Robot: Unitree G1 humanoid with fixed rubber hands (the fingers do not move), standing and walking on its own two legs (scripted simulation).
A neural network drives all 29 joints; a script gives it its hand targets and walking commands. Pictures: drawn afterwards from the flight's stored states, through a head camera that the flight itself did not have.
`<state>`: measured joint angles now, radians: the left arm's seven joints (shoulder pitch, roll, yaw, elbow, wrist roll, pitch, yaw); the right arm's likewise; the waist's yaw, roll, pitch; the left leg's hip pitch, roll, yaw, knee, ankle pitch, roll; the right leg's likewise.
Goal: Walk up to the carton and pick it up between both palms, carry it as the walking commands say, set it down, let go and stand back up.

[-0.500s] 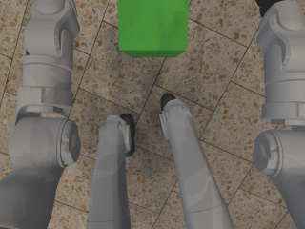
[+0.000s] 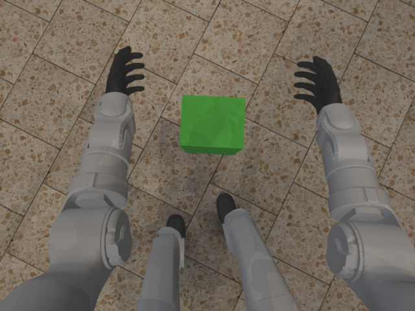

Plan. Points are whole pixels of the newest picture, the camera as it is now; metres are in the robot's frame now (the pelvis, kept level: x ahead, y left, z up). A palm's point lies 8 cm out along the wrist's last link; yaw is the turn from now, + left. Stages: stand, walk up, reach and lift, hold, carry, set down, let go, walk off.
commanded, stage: let go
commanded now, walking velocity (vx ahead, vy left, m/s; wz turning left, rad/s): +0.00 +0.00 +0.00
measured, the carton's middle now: (211, 129) +0.48 -0.07 -0.54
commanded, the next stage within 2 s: stand in 1.20 s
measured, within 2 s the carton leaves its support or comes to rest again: neither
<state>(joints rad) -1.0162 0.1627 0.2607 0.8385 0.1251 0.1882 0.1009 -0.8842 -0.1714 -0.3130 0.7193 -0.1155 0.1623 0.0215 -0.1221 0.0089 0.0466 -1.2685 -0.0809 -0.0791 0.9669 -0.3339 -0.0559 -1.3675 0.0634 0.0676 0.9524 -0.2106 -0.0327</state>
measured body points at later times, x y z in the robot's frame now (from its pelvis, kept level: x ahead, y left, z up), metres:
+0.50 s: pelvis +0.08 +0.01 +0.08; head +0.22 +0.02 +0.51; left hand +0.37 +0.20 -0.03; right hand +0.29 -0.24 -0.01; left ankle +0.05 +0.14 -0.65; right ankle +0.10 -0.08 -0.65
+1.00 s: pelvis +0.10 +0.06 +0.09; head +0.12 +0.06 +0.54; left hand +0.29 +0.28 +0.01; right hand +0.26 -0.19 +0.01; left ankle +0.05 +0.14 -0.65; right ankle +0.10 -0.08 -0.65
